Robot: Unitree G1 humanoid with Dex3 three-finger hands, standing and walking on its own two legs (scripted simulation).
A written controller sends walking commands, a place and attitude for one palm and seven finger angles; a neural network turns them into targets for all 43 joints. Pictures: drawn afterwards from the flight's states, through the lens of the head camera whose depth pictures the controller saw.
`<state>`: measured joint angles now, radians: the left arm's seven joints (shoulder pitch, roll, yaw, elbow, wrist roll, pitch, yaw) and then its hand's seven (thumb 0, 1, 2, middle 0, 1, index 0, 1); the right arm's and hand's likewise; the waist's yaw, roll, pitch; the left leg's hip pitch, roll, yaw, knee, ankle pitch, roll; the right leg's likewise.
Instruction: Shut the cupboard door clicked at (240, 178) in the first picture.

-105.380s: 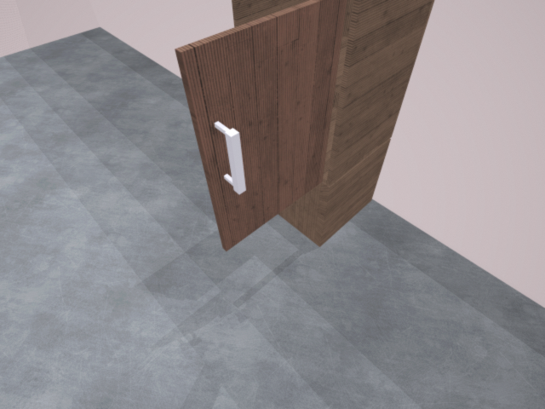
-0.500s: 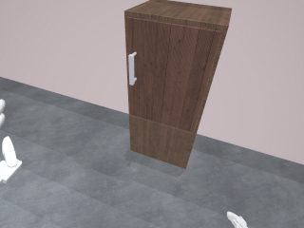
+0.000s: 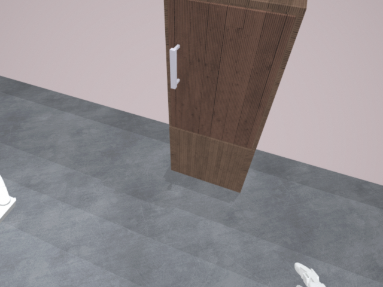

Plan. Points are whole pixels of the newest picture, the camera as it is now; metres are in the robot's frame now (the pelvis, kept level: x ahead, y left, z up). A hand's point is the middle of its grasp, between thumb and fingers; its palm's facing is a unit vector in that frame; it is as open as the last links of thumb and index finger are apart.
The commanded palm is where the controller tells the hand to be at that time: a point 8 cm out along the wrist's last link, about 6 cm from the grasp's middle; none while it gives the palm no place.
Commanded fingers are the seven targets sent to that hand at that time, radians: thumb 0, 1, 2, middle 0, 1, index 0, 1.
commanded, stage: let the arm hang, fingers relaxed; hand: left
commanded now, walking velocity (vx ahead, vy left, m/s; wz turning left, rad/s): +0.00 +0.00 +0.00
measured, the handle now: (175, 67) +0.90 +0.13 +0.01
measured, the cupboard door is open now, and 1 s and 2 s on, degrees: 0 0 0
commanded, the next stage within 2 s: look to check the result in 1.10 s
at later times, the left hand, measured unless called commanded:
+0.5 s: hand out of the picture -0.04 +0.20 -0.17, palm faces +0.02 -0.98 -0.21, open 7.1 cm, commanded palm none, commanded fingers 0.00 0.90 0.90 -0.20 -0.30 -0.20 -0.30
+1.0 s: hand out of the picture -0.04 +0.20 -0.17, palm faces +0.02 -0.98 -0.20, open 7.3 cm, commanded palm none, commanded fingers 0.00 0.90 0.90 -0.20 -0.30 -0.20 -0.30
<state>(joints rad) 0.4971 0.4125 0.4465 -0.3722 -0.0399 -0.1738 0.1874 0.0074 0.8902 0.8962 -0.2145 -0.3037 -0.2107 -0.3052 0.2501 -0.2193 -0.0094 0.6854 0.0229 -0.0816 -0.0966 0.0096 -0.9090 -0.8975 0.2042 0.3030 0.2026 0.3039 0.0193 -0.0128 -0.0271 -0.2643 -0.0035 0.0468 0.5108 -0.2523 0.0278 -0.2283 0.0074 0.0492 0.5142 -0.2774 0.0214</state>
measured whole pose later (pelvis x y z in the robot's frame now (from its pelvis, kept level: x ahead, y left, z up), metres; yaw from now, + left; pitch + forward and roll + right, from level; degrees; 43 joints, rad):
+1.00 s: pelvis -0.06 +0.01 +0.01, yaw +0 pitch -2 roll +0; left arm 0.26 0.21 0.02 1.10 0.02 0.02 0.00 0.00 0.91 0.90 -0.20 -0.30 -0.20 -0.30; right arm 0.27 -0.22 -0.03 1.10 -0.02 0.02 -0.02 0.00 -0.91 -0.90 0.20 0.30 0.20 0.30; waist 0.00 -0.01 -0.01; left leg -0.27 -0.02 0.05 0.41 -0.15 0.04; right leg -0.23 0.02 0.02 0.43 -0.20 -0.01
